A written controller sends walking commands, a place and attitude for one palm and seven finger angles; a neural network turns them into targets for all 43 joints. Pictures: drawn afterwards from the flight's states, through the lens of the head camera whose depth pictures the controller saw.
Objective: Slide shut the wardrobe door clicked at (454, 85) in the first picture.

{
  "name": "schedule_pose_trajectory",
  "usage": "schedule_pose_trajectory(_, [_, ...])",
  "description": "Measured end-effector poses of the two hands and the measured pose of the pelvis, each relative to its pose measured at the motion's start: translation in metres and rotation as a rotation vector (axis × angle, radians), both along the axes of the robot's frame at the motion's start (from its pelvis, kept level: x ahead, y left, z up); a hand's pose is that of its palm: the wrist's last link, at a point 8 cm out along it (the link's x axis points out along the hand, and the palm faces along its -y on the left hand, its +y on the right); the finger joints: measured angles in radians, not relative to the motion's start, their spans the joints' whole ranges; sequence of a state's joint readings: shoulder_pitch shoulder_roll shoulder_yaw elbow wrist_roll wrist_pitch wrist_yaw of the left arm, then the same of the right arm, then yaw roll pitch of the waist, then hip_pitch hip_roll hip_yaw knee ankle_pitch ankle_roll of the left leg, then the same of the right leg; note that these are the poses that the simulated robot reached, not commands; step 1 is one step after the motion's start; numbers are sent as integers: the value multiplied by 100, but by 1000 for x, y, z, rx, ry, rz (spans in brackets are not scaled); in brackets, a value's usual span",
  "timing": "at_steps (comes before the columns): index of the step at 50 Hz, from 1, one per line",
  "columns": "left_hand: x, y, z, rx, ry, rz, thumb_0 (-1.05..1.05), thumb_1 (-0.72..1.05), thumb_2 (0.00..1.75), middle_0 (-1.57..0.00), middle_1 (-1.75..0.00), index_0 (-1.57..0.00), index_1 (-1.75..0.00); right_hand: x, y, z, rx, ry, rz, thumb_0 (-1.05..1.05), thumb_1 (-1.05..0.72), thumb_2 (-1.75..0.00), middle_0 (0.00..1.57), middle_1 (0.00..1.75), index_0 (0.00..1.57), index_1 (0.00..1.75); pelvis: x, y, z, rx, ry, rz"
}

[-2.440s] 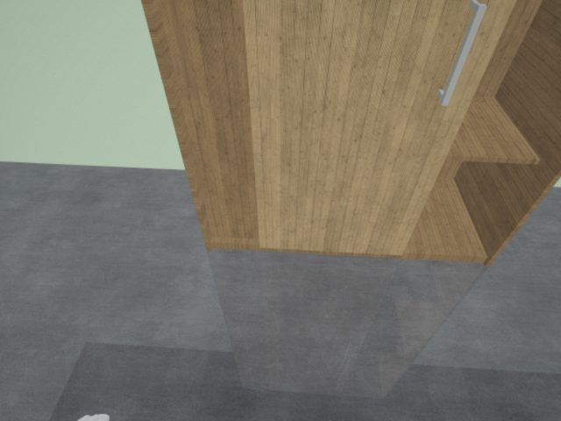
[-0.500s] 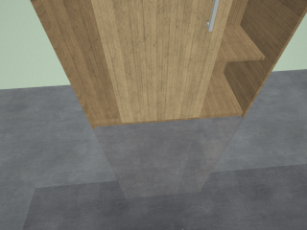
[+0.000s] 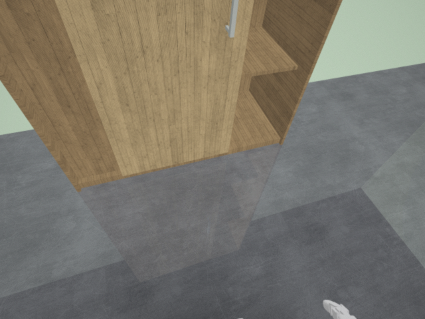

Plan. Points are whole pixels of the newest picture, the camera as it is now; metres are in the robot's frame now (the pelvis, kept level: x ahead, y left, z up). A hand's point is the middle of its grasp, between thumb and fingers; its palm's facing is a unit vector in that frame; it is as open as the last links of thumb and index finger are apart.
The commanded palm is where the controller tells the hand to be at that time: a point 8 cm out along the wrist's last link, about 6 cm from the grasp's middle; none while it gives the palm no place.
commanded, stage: walk to a spot facing it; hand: left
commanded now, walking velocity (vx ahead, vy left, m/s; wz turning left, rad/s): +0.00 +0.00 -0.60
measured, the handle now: out of the picture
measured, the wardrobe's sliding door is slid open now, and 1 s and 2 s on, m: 0.37 0.37 0.37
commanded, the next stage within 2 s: none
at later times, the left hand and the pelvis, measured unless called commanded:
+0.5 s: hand (161, 295) +0.18 +0.12 -0.15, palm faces -0.32 -0.91 -0.27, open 7.3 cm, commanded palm none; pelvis +0.00 -0.03 +0.00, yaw -20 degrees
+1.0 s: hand (172, 252) +0.28 +0.12 -0.17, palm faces -0.54 -0.83 -0.15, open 7.4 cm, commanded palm none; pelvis +0.13 -0.02 +0.01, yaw -38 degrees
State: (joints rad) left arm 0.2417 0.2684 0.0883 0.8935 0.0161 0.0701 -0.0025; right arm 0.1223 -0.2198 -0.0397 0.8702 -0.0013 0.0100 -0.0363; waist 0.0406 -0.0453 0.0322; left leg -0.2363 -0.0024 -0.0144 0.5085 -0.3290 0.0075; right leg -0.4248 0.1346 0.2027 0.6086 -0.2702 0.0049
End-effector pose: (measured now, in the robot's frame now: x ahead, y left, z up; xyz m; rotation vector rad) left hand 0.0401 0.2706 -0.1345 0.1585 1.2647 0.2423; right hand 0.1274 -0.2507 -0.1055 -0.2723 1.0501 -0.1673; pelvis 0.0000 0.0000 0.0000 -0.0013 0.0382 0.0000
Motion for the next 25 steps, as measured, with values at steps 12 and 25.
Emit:
schedule_pose_trajectory(12, [73,-8,9,-25,-35,-225,0,91,90,-20,-29,-20,-29,-109,2,-5,23,133,-215,0,-90,-90,20,30,20,30,-3,7,7,-27,-38,-176])
schedule_pose_trajectory(25, [149,-99,22,-3,-159,-477,0,91,90,-20,-29,-20,-29,-210,-34,-36,92,291,-468,1,-91,-90,20,30,19,29,-4,-28,-3,-12,-49,-342])
